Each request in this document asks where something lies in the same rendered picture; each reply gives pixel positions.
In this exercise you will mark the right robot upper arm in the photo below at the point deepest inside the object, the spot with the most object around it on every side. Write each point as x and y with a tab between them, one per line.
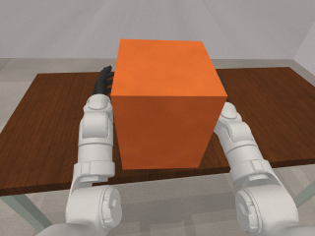
268	210

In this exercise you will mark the robot right forearm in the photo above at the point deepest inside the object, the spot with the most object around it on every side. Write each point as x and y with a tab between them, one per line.
248	168

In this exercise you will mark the robot left forearm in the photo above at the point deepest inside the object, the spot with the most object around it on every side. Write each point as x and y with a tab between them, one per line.
95	145

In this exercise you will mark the table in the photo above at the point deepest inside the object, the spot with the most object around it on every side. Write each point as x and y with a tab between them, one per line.
39	145

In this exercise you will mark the left robot upper arm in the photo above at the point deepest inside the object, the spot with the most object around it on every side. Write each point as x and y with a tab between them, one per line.
91	211

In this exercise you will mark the robot left hand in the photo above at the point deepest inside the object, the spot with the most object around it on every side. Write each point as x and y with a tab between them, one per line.
102	83

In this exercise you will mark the carton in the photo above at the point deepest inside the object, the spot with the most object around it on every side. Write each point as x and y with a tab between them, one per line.
166	98

